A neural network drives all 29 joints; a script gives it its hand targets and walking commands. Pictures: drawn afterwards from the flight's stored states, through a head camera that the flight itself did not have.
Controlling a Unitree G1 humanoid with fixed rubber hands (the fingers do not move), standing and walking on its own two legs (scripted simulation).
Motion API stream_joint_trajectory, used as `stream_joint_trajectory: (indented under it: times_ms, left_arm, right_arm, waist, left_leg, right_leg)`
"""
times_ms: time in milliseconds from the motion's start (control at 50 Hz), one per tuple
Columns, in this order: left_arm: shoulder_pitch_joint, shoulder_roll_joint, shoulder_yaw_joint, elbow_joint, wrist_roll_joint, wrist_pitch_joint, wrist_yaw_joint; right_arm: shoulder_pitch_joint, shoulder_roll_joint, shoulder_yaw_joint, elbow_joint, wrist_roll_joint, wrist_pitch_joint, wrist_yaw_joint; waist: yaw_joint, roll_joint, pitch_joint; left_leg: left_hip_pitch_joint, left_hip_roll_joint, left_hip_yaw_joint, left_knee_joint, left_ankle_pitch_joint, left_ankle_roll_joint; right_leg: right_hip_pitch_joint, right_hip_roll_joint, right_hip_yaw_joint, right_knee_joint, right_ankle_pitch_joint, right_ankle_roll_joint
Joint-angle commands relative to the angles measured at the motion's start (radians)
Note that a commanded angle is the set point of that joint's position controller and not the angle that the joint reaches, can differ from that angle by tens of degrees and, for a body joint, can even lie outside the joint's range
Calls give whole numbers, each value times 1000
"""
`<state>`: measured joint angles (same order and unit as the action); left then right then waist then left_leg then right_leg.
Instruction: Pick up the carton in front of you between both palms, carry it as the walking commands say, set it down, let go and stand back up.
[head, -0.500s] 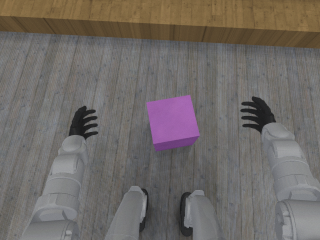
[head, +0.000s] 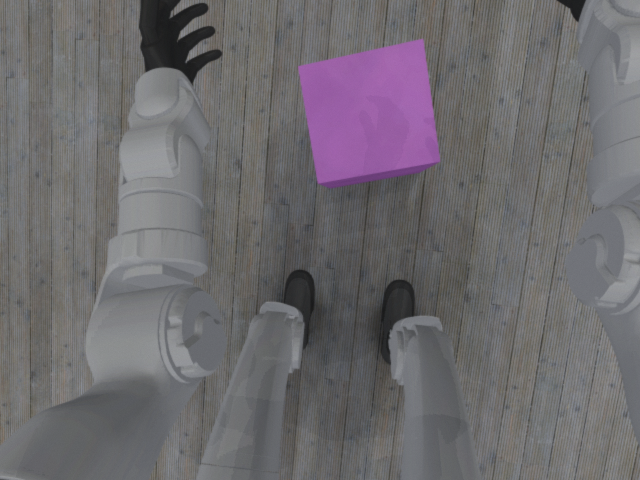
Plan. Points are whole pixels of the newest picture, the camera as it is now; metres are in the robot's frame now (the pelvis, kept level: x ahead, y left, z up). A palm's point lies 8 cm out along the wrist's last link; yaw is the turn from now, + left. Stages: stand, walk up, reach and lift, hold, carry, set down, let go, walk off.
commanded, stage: reach and lift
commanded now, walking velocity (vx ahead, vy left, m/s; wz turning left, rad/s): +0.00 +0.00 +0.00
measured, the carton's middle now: (368, 127) +0.54 +0.01 -0.53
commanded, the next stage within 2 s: none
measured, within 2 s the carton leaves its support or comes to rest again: leaves its support in 1.72 s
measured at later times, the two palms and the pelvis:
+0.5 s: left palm (243, 124) +0.50 +0.20 -0.33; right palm (500, 92) +0.56 -0.18 -0.34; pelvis -0.01 +0.02 -0.17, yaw +2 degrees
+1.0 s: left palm (267, 135) +0.51 +0.19 -0.46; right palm (464, 109) +0.57 -0.16 -0.47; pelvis -0.04 +0.01 -0.28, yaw +3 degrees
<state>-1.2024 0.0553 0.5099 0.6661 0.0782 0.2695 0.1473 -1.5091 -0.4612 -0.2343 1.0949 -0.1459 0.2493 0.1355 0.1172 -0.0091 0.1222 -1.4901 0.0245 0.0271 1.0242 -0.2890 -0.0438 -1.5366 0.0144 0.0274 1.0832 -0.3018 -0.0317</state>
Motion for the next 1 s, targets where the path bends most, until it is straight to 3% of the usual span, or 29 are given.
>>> stream_joint_trajectory:
  times_ms: [0, 80, 220, 280, 400, 480, 540, 620, 680, 780, 880, 980]
  left_arm:
    - [-110, 75, 27, -126, 25, -55, -15]
    - [-51, 27, 63, -102, 66, -116, -36]
    - [-38, 5, 74, -15, 94, -167, -40]
    - [-61, 31, 45, 10, 56, -177, -22]
    - [-180, 120, -80, 14, -93, -171, 36]
    - [-284, 178, -149, 17, -185, -142, 60]
    - [-378, 207, -177, 36, -231, -112, 75]
    - [-487, 220, -177, 123, -235, -88, 73]
    - [-547, 223, -168, 193, -214, -91, 63]
    - [-607, 243, -149, 254, -181, -122, 45]
    - [-665, 282, -168, 224, -201, -162, 44]
    - [-584, 279, -197, 276, -222, -182, 31]
  right_arm:
    - [-243, -59, -31, -135, -28, -37, -3]
    - [-169, 17, -78, -130, -60, -75, -11]
    - [-65, 24, -105, -57, -65, -124, -56]
    - [-98, -12, -59, -65, -17, -138, -75]
    - [-266, -132, 104, -104, 141, -146, -106]
    - [-390, -187, 215, -107, 234, -121, -110]
    - [-481, -225, 266, -69, 277, -97, -107]
    - [-553, -239, 296, 36, 294, -76, -94]
    - [-581, -245, 293, 109, 287, -77, -84]
    - [-621, -254, 291, 155, 278, -103, -80]
    - [-691, -267, 320, 73, 319, -131, -102]
    - [-605, -201, 339, 64, 343, -148, -122]
  waist:
    - [35, -203, -1228]
    - [15, -199, -1149]
    - [-23, -91, -1033]
    - [-20, -91, -1090]
    - [-8, -147, -1289]
    - [7, -204, -1352]
    - [13, -219, -1309]
    - [16, -198, -1129]
    - [14, -156, -994]
    - [16, -116, -876]
    - [20, -137, -911]
    - [12, -153, -947]
  left_leg:
    - [284, -120, 84, -13, 420, -19]
    - [48, -121, 72, 26, 417, -31]
    - [-16, -118, 54, 252, 351, -64]
    - [-30, -118, 53, 374, 360, -67]
    - [11, -114, 53, 597, 387, -55]
    - [-46, -106, 62, 696, 281, -42]
    - [-63, -94, 69, 748, 148, -33]
    - [-122, -79, 79, 807, -15, -31]
    - [-147, -71, 78, 855, -69, -32]
    - [-180, -66, 85, 941, -43, -41]
    - [-203, -69, 94, 1005, 68, -30]
    - [-217, -80, 95, 1044, 138, -26]
  right_leg:
    - [952, 40, 48, 5, 705, 41]
    - [903, 19, 81, 78, 848, 38]
    - [385, 43, 47, 237, 553, 35]
    - [275, 48, 34, 352, 491, 37]
    - [197, 45, 6, 570, 412, 43]
    - [240, 28, -6, 691, 342, 46]
    - [187, 14, -17, 736, 169, 47]
    - [64, -9, -13, 775, -30, 43]
    - [-21, -18, -2, 806, -106, 33]
    - [-43, -26, 22, 876, -74, 21]
    - [36, -26, 34, 949, 66, 24]
    - [124, -16, 38, 1001, 210, 41]
